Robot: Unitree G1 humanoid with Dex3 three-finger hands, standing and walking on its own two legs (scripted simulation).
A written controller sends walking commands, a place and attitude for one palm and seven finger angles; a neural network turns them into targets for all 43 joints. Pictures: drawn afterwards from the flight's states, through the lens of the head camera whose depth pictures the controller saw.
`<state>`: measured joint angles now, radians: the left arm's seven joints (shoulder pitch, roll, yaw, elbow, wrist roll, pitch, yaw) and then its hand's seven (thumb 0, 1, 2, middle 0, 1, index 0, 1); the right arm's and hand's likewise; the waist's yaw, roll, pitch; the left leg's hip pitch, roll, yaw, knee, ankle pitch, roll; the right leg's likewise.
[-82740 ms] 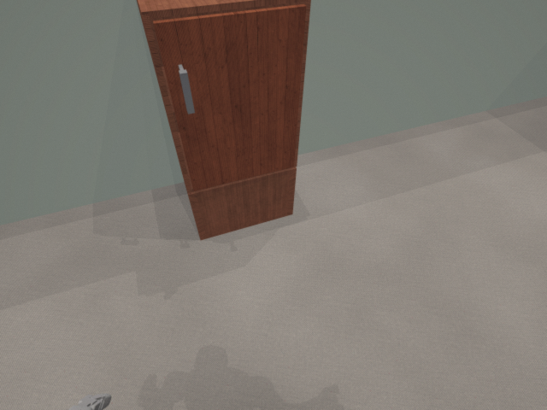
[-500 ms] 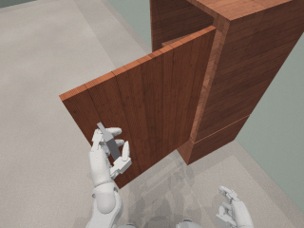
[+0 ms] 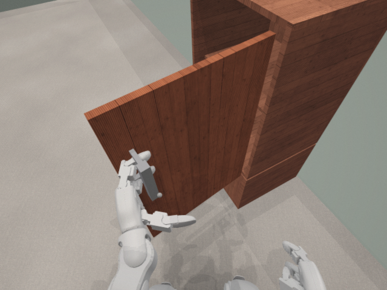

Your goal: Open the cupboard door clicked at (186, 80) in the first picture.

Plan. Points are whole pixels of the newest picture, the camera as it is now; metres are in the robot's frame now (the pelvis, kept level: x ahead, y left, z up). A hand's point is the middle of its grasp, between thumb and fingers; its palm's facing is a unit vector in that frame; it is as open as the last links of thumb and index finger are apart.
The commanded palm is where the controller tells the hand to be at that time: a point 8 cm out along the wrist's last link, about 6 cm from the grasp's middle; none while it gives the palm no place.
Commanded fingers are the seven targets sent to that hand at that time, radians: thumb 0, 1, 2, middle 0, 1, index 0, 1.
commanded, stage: open thumb and fingers to let go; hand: left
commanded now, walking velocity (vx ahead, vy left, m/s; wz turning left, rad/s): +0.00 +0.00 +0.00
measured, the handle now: (144, 175) +0.33 +0.13 +0.05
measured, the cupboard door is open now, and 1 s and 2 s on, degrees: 98 98 98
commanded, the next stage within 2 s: slide the hand sideways off the handle in 0.10 s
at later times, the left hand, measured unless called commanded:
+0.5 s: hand (150, 209) +0.26 +0.10 +0.06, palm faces -0.17 -0.99 +0.04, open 16.3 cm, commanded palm +0.23 +0.14 +0.05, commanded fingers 0.00 -0.50 0.30 -0.15 -0.30 -0.15 -0.30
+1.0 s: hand (127, 229) +0.22 +0.14 +0.05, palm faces -0.10 -1.00 -0.02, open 16.3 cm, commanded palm +0.19 +0.20 +0.05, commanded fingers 0.00 -0.50 0.30 -0.15 -0.30 -0.15 -0.30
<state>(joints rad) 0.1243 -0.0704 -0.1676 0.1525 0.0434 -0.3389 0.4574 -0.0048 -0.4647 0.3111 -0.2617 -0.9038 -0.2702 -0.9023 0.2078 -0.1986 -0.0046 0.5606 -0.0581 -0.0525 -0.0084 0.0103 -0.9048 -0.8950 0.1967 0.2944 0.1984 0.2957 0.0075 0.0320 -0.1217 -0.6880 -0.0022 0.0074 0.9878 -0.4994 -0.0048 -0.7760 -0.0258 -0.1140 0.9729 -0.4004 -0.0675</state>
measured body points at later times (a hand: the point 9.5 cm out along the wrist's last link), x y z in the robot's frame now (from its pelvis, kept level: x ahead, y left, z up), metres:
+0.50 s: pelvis +0.00 +0.03 +0.00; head +0.04 +0.01 +0.45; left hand +0.26 +0.15 +0.06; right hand +0.17 -0.19 -0.09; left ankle -0.01 +0.12 -0.68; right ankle +0.05 -0.08 -0.68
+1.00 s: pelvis +0.01 +0.04 -0.02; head +0.07 +0.03 +0.43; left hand +0.22 +0.19 +0.06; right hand +0.20 -0.18 -0.09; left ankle -0.01 +0.12 -0.68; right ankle +0.05 -0.08 -0.68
